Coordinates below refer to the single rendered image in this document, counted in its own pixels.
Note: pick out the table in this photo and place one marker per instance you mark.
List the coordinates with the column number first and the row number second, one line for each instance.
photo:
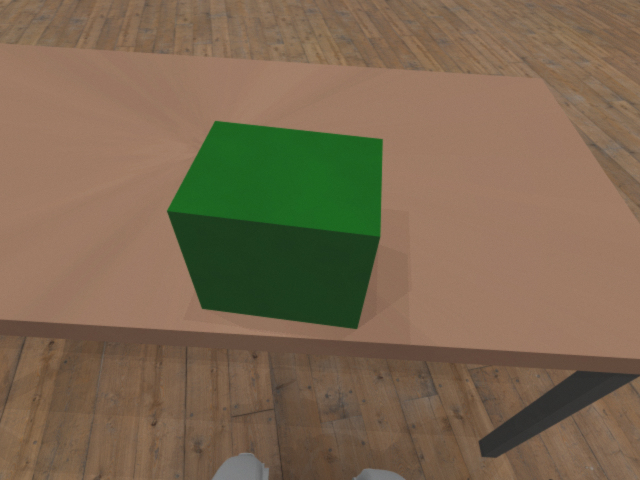
column 503, row 242

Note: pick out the robot left thigh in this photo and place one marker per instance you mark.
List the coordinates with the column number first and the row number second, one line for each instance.
column 242, row 468

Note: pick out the carton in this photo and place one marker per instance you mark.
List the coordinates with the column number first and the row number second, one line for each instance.
column 281, row 223

